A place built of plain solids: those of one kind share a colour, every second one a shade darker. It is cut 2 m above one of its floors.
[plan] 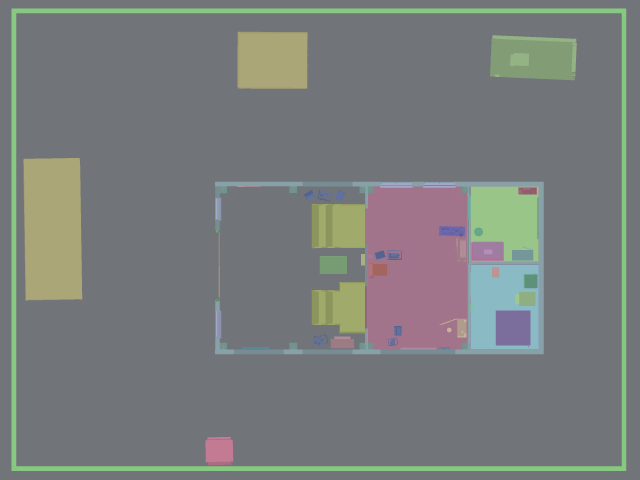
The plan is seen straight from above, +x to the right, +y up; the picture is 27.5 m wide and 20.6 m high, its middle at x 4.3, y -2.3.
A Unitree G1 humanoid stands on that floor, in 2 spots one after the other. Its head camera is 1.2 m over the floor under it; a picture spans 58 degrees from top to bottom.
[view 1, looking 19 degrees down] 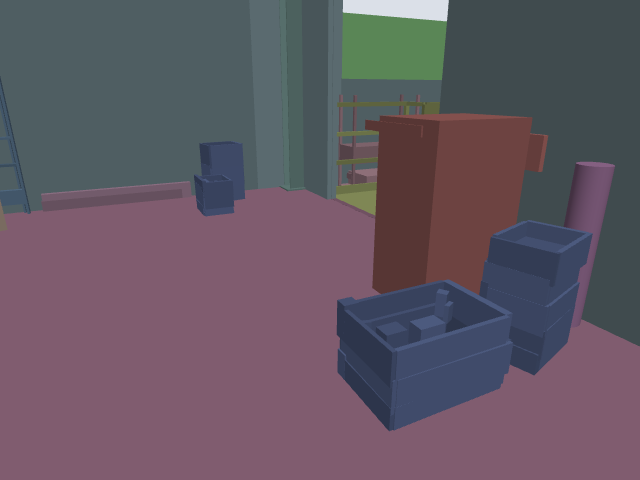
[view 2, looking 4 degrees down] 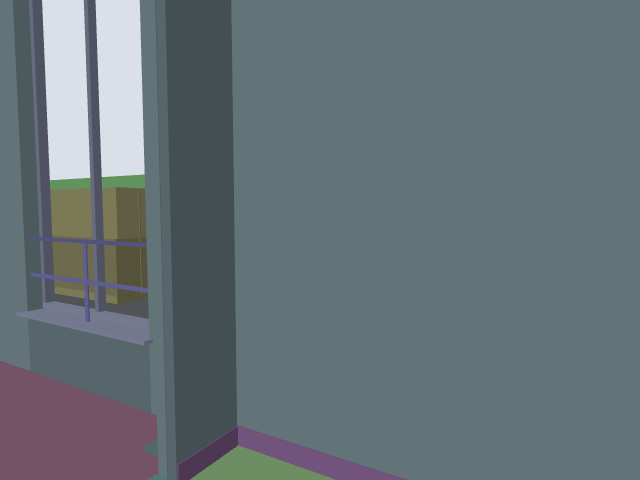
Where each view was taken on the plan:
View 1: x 8.60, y -1.70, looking -116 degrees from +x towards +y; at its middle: raised_floor_hall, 3.69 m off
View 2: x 12.20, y -1.65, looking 120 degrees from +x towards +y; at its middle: wall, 1.91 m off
